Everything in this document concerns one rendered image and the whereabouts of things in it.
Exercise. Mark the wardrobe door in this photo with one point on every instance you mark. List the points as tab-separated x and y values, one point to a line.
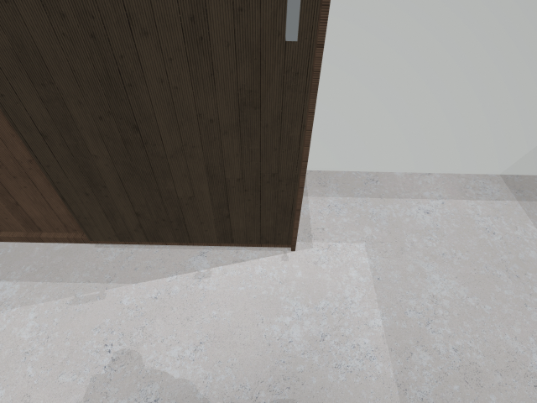
163	121
28	202

